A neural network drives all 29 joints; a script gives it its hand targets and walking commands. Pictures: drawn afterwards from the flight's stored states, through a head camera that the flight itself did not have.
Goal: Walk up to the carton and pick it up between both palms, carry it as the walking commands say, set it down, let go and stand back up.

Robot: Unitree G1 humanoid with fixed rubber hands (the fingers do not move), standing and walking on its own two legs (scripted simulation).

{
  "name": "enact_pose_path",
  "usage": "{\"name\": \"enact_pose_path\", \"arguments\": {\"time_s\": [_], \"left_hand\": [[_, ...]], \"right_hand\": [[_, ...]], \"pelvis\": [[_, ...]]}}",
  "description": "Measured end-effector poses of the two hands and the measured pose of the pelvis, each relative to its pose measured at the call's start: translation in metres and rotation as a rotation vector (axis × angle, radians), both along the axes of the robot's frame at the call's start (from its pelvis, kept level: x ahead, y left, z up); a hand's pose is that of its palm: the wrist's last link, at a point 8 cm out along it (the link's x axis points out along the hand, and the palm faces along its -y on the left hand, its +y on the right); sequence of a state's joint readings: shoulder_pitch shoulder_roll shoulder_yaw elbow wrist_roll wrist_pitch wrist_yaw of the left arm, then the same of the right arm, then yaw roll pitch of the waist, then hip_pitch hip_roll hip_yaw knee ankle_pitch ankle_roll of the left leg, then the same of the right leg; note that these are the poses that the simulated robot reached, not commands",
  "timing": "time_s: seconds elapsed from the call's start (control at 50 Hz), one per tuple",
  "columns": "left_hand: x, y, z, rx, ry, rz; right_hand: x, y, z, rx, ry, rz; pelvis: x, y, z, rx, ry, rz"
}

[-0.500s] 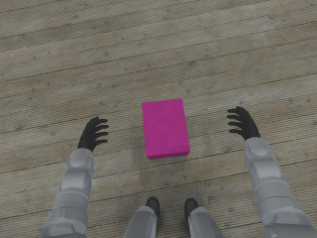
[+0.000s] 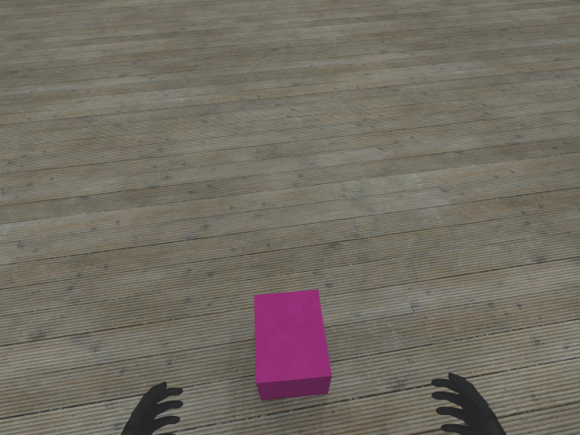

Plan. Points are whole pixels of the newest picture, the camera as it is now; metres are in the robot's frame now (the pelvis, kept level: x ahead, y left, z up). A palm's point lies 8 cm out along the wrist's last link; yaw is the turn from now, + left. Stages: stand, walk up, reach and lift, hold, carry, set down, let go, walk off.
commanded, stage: let go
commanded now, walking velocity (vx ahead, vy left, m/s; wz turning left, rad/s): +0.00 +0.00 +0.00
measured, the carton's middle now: (290, 343) +0.52 +0.03 -0.68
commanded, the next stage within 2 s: stand in 0.40 s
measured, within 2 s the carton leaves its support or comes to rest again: neither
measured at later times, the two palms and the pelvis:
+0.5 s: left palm (107, 414) +0.19 +0.28 -0.07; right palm (478, 432) +0.16 -0.23 -0.08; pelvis +0.03 +0.03 +0.00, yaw -2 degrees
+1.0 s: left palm (116, 412) +0.20 +0.27 -0.08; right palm (513, 413) +0.18 -0.28 -0.08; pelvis +0.06 +0.00 +0.00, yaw -2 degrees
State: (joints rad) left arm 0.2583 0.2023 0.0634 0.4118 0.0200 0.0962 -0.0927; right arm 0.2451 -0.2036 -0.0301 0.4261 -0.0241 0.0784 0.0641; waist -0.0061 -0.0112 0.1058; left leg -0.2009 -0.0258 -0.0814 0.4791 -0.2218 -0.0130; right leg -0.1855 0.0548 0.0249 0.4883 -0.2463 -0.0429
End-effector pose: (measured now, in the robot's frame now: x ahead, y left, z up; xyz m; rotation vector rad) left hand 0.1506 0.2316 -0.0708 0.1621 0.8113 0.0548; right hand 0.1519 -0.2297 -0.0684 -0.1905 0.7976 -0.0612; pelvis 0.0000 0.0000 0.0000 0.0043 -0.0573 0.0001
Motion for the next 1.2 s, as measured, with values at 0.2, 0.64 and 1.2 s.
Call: {"name": "enact_pose_path", "arguments": {"time_s": [0.2, 0.64, 1.2], "left_hand": [[0.016, 0.011, 0.003, -0.005, -0.021, -0.029], [0.042, 0.066, -0.016, 0.184, 0.077, 0.027], [0.016, 0.049, -0.016, 0.192, 0.107, 0.048]], "right_hand": [[-0.004, 0.009, 0.007, -0.006, 0.010, -0.017], [0.027, -0.046, -0.006, -0.175, 0.076, -0.127], [-0.011, -0.068, -0.014, -0.177, 0.137, -0.129]], "pelvis": [[-0.002, 0.016, -0.002, -0.006, -0.108, -0.019], [0.060, 0.019, -0.005, 0.001, 0.056, -0.041], [0.041, -0.003, 0.004, -0.006, 0.027, -0.038]]}}
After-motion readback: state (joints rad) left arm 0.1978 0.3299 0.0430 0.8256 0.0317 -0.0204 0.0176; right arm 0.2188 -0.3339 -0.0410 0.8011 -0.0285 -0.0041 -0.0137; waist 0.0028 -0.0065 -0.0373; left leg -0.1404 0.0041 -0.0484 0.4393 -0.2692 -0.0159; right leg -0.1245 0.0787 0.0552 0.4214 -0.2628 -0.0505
